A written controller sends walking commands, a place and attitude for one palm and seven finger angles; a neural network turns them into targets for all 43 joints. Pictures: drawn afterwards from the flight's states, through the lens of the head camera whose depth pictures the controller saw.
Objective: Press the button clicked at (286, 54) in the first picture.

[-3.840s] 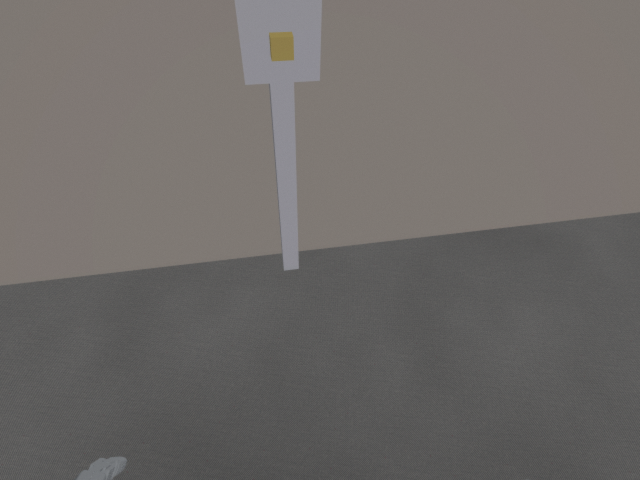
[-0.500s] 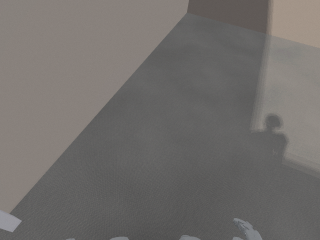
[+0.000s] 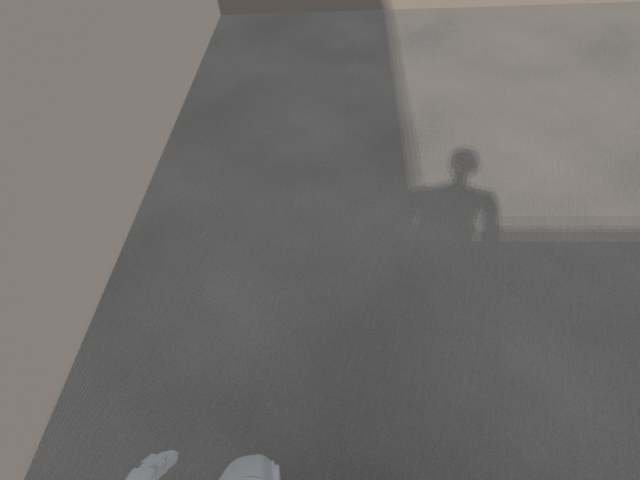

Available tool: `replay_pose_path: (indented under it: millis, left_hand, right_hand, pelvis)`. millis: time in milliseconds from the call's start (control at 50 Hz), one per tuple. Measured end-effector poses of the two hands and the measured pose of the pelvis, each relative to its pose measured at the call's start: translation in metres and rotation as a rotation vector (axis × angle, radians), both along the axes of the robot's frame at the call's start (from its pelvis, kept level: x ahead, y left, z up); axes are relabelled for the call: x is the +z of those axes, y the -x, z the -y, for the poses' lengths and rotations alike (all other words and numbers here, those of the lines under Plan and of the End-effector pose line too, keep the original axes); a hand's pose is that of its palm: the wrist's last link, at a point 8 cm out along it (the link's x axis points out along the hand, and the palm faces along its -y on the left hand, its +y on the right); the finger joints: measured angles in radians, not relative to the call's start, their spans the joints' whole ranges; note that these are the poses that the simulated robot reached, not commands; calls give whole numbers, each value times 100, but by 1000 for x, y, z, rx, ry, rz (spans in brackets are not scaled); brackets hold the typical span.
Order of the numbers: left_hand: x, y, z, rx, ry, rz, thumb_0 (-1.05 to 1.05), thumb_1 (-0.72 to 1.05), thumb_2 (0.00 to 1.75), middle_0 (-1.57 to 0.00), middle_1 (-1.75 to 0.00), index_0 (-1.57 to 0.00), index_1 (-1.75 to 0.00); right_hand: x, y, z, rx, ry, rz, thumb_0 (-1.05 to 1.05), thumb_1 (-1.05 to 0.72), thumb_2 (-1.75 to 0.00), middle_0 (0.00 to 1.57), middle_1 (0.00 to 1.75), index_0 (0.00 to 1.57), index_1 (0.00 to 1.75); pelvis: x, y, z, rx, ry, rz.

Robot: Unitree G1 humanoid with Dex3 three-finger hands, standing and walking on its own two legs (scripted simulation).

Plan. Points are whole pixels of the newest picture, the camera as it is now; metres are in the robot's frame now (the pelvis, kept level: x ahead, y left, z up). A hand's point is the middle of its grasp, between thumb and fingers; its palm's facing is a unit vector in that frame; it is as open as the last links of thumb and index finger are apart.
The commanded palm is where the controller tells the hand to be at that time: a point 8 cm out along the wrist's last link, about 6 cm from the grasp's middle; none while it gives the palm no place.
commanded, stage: walk to a spot facing it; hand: left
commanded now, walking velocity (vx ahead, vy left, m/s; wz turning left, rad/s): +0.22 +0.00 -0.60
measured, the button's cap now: out of the picture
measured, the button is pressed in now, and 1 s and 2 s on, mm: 0 0 0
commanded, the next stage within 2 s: turn to face it in 0.72 s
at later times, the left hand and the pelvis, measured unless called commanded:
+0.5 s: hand (173, 461) +0.16 +0.24 -0.17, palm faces -0.22 -0.96 -0.18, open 7.4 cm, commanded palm none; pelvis +0.07 +0.05 +0.01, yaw -18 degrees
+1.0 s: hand (301, 338) +0.34 +0.06 -0.14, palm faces -0.52 -0.82 -0.25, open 7.4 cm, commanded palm none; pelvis +0.14 -0.03 +0.00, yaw -30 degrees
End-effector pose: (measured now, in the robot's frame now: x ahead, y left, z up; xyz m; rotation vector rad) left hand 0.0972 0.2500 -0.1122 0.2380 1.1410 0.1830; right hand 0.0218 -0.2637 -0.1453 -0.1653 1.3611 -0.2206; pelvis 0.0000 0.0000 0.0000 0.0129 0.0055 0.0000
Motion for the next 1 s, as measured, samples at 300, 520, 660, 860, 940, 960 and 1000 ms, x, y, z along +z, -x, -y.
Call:
replay_pose_path:
  millis: [300, 520, 660, 860, 940, 960, 1000]
  left_hand:
    - [-14, -20, -11, -100, 74, -59, 1, 91, 90, -20, -29, -20, -30]
    - [-23, -80, -33, -223, 81, -170, 1, 91, 90, -20, -29, -20, -30]
    - [-22, -149, 8, -354, 72, -160, 1, 91, 90, -19, -29, -20, -30]
    - [-18, -253, 119, -582, 48, 32, 1, 91, 90, -20, -29, -20, -30]
    - [-4, -263, 137, -595, 34, 51, 1, 91, 90, -20, -29, -20, -30]
    - [-2, -264, 140, -600, 34, 50, 1, 91, 90, -20, -29, -20, -30]
    - [0, -264, 146, -605, 43, 47, 1, 91, 90, -20, -29, -20, -30]
  right_hand:
    - [36, -61, -25, -48, 33, 233, 1, -91, -90, 20, 30, 20, 30]
    - [44, -30, -62, -212, 70, 163, 1, -90, -90, 20, 30, 20, 30]
    - [29, 19, -81, -384, 6, 1, 1, -90, -90, 20, 30, 20, 30]
    - [-9, 57, -60, -590, -74, -115, 1, -90, -90, 20, 30, 20, 30]
    - [-3, 27, -34, -580, -46, -41, 1, -91, -90, 20, 30, 20, 30]
    - [-1, 18, -29, -576, -40, -15, 1, -91, -90, 20, 30, 19, 30]
    - [2, 0, -21, -566, -34, 32, 1, -91, -90, 20, 30, 19, 30]
  pelvis:
    - [7, -28, -24, -161, 12, 1]
    - [12, -72, -45, -324, 41, 3]
    - [10, -95, -32, -415, 37, -4]
    - [-12, -118, 15, -527, 13, 3]
    - [-2, -127, 24, -539, 10, 9]
    - [0, -130, 26, -537, 8, 8]
    - [4, -136, 29, -527, 8, 8]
